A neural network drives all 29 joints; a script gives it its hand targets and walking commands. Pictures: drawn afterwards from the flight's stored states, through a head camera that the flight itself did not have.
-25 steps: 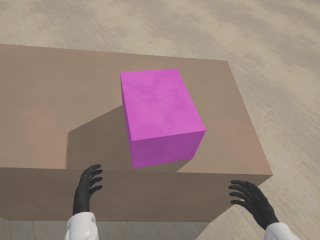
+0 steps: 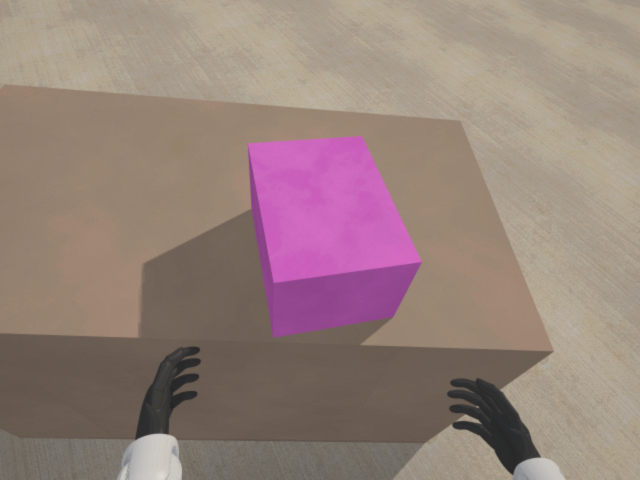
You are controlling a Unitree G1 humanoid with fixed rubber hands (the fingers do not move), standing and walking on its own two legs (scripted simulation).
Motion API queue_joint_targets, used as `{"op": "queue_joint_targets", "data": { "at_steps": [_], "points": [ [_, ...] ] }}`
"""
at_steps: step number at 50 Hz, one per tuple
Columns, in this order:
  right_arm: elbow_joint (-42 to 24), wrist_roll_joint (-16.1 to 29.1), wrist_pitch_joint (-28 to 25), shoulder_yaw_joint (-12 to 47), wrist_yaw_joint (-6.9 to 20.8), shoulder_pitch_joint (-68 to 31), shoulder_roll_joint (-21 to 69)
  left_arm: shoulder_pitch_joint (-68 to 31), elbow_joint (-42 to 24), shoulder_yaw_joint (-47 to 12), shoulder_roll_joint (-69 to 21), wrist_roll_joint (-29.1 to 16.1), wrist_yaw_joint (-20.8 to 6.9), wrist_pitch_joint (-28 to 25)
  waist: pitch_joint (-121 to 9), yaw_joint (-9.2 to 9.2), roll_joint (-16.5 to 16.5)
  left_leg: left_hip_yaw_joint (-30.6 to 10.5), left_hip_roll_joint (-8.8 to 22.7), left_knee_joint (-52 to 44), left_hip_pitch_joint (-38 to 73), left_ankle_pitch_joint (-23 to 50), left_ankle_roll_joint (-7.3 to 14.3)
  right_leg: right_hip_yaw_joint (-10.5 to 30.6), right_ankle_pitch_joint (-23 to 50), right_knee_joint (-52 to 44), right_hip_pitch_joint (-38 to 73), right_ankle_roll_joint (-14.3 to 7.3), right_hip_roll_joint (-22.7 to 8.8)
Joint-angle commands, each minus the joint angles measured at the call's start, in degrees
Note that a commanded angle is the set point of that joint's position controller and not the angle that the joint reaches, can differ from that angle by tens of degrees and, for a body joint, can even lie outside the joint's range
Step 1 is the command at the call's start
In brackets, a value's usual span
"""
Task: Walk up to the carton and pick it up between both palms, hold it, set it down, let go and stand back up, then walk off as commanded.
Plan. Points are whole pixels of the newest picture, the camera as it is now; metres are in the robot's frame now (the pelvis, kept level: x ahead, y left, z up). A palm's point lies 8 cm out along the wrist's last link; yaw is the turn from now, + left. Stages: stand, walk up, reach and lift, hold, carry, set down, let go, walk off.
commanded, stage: set down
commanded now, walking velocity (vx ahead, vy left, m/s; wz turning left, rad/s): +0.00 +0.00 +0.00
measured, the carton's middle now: (320, 230) +0.50 +0.08 -0.02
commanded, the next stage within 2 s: let go in 1.92 s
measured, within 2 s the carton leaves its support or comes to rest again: neither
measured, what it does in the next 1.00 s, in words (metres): stands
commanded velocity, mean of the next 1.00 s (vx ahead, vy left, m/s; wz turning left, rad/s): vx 0.00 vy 0.00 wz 0.00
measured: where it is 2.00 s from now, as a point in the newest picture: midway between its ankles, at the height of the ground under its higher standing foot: outside the picture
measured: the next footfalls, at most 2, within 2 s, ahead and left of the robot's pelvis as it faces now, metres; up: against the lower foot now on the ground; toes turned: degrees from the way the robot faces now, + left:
none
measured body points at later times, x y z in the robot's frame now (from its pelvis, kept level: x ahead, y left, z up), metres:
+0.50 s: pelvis +0.00 +0.00 +0.00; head +0.04 +0.04 +0.45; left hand +0.17 +0.23 -0.06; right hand +0.22 -0.20 -0.06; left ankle +0.04 +0.14 -0.75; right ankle -0.03 -0.08 -0.75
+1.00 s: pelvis +0.01 +0.00 +0.00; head +0.07 +0.04 +0.45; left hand +0.17 +0.24 -0.08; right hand +0.21 -0.20 -0.08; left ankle +0.04 +0.14 -0.75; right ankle -0.03 -0.08 -0.75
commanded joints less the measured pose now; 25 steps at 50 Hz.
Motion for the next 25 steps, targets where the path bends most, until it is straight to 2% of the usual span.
{"op": "queue_joint_targets", "data": {
  "at_steps": [1, 3, 4, 6, 7, 9, 11, 12, 15, 16, 17, 18, 19, 21, 22, 25],
  "points": [
    [-6.4, -0.3, -2.5, -8.6, -1.8, 2.1, -6.9, -0.1, -2.7, 0.7, 6.1, -5.2, -1.5, -3.5, -9.6, -8.54, 1.5, -0.7, -2.4, 3.5, 24.5, 5.9, 2.9, 3.6, 8.6, -5.9, -1.5, 1.9, -4.0],
    [-5.8, -0.5, -2.8, -9.2, -2.0, 2.3, -7.4, 1.1, -2.0, 0.7, 6.4, -5.0, -1.8, -3.5, -9.7, -9.04, 1.6, -1.1, -2.2, 3.8, 25.2, 7.5, 2.6, 3.4, 11.9, -5.5, -1.3, 1.9, -3.7],
    [-4.4, -0.4, -2.8, -8.8, -2.0, 2.8, -6.9, 1.4, -1.9, 1.0, 6.3, -3.9, -2.1, -3.4, -9.1, -9.0, 2.8, -1.0, -2.2, 4.0, 26.1, 7.5, 2.4, 2.9, 9.7, -5.8, -1.5, 1.8, -3.4],
    [-7.0, -1.1, -3.2, -9.4, -2.4, 2.9, -6.8, 2.0, -3.1, 0.6, 6.4, -5.0, -2.1, -3.9, -11.3, -8.79, 2.4, -1.2, -2.3, 4.0, 26.4, 8.3, 2.4, 2.7, 10.9, -5.8, -0.8, 1.7, -3.3],
    [-5.3, -1.2, -3.1, -9.3, -2.7, 3.9, -6.3, 2.3, -1.4, 1.2, 6.8, -5.0, -2.7, -3.9, -10.3, -9.48, 0.9, -1.0, -2.3, 4.4, 26.4, 9.0, 2.3, 2.8, 13.8, -5.5, 0.0, 2.0, -3.4],
    [-5.3, -1.6, -3.4, -8.6, -3.2, 3.7, -5.1, 2.8, 0.8, 1.6, 7.3, -4.4, -3.0, -3.8, -9.0, -8.99, 2.3, -1.0, -2.7, 4.1, 25.8, 8.2, 2.4, 3.5, 13.8, -5.9, -0.4, 2.5, -4.1],
    [-3.6, -2.5, -2.9, -8.1, -3.6, 3.8, -4.2, 2.2, 3.3, 2.4, 8.1, -4.0, -3.7, -3.7, -8.0, -8.99, 1.8, -0.7, -2.8, 4.1, 26.2, 6.5, 2.8, 3.5, 10.8, -6.3, -0.7, 2.6, -4.2],
    [-4.1, -2.8, -3.2, -8.8, -3.7, 3.3, -4.5, 1.3, 2.3, 2.0, 8.0, -4.7, -3.8, -3.9, -7.4, -9.27, 1.5, -0.5, -2.8, 3.9, 25.1, 5.8, 2.7, 3.4, 11.2, -5.9, -0.5, 2.9, -4.3],
    [-3.9, -4.0, -3.1, -9.5, -4.0, 2.3, -3.6, -0.4, 2.3, 2.4, 8.9, -4.9, -3.2, -4.3, -6.8, -8.3, 2.8, -0.7, -2.4, 3.5, 25.8, 4.2, 2.8, 2.9, 5.5, -6.1, -2.5, 2.3, -3.9],
    [-3.5, -4.7, -2.5, -9.8, -4.4, 3.3, -2.5, -0.7, 3.4, 2.9, 10.2, -5.1, -3.4, -4.0, -5.8, -8.85, 2.3, -0.1, -2.5, 3.5, 24.7, 2.2, 3.3, 3.9, 3.1, -6.6, -2.0, 2.7, -4.8],
    [-3.1, -4.7, -2.3, -10.6, -4.2, 2.0, -3.5, -2.0, 2.9, 2.2, 9.9, -5.2, -3.2, -4.1, -6.4, -9.27, 3.0, -0.4, -2.3, 3.3, 26.3, 2.2, 3.0, 3.2, 3.1, -6.4, -3.4, 2.7, -4.2],
    [-2.0, -5.8, -1.9, -10.3, -4.9, 2.6, -2.1, -1.8, 5.8, 2.6, 11.0, -5.8, -4.0, -3.7, -5.7, -9.59, 1.5, -0.1, -2.7, 3.7, 24.5, 0.9, 3.4, 4.1, 3.1, -6.6, -2.2, 3.1, -5.1],
    [-3.0, -5.7, -2.0, -11.0, -5.1, 1.9, -2.1, -2.7, 3.8, 2.4, 11.2, -6.4, -3.8, -4.1, -6.5, -9.55, 2.1, 0.0, -2.6, 3.4, 23.5, 1.4, 3.1, 3.7, 3.5, -5.8, -1.3, 3.2, -5.0],
    [-0.6, -6.3, -1.7, -10.5, -5.2, 2.1, -1.6, -3.5, 5.7, 1.5, 11.2, -6.7, -4.3, -4.1, -5.5, -10.49, 3.2, -0.3, -2.7, 3.4, 24.6, 0.1, 3.2, 3.9, 2.8, -6.3, -2.8, 3.2, -5.1],
    [-0.4, -6.8, -1.5, -10.9, -5.5, 1.8, -1.2, -3.2, 6.3, 2.0, 12.2, -7.1, -4.6, -4.0, -4.9, -10.32, 2.1, -0.2, -2.7, 3.3, 24.0, 0.1, 3.3, 3.9, 3.1, -6.3, -2.8, 3.4, -5.2],
    [-2.7, -7.7, -2.2, -11.0, -6.4, 1.0, -0.8, -3.7, 5.9, 2.3, 12.9, -8.1, -5.1, -4.7, -7.7, -10.4, 1.6, -0.1, -2.8, 3.7, 23.8, 1.3, 3.5, 3.5, 6.5, -5.3, -1.5, 4.2, -5.3]
  ]
}}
